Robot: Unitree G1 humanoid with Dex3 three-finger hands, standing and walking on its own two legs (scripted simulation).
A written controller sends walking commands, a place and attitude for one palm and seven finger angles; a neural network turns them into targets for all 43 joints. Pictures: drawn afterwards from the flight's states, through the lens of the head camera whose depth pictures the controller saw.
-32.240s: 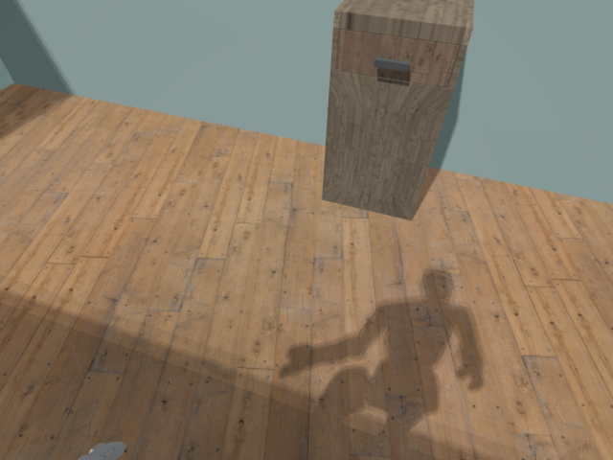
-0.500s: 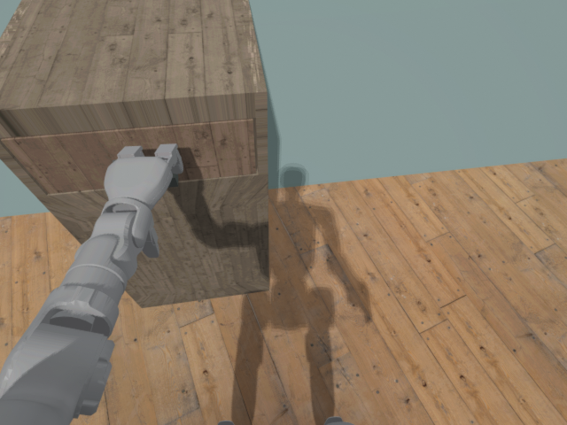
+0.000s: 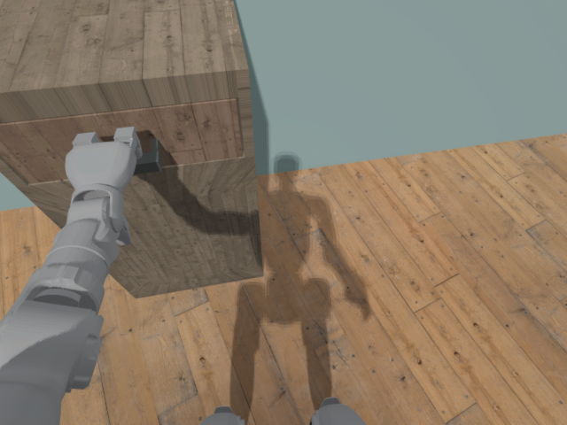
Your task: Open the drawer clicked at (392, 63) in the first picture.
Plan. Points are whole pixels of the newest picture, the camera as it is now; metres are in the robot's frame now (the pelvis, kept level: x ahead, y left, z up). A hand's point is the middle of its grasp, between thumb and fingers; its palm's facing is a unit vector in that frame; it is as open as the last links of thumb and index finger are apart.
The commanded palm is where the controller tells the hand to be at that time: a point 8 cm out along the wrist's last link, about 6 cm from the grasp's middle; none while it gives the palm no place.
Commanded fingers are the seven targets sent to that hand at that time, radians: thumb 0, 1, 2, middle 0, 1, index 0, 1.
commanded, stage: lower the fingers behind the handle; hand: left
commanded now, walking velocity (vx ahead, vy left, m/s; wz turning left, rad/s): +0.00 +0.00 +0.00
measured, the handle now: (125, 156) +0.55 +0.25 +0.01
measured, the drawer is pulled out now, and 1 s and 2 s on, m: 0.00 0.00 0.00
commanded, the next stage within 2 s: lift the hand off the handle in 0.42 s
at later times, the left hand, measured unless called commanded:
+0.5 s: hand (118, 188) +0.47 +0.24 +0.02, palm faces -0.03 +0.04 -1.00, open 13.9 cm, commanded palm +0.45 +0.23 +0.04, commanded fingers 0.00 -0.50 0.30 -0.30 -1.20 -0.30 -1.20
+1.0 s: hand (118, 180) +0.48 +0.24 +0.02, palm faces -0.02 +0.04 -1.00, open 13.3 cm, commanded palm +0.47 +0.23 +0.07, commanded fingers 0.00 -0.50 0.30 -0.30 -1.20 -0.30 -1.20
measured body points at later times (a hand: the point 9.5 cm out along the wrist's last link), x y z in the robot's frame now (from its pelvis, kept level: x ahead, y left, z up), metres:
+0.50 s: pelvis -0.02 +0.00 -0.01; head +0.08 +0.01 +0.43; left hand +0.47 +0.24 +0.08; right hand +0.02 -0.26 -0.14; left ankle +0.00 +0.12 -0.69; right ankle +0.02 -0.13 -0.69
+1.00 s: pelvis -0.02 +0.00 -0.02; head +0.09 +0.01 +0.42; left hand +0.48 +0.24 +0.08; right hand +0.00 -0.26 -0.14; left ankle +0.00 +0.12 -0.69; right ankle +0.02 -0.13 -0.69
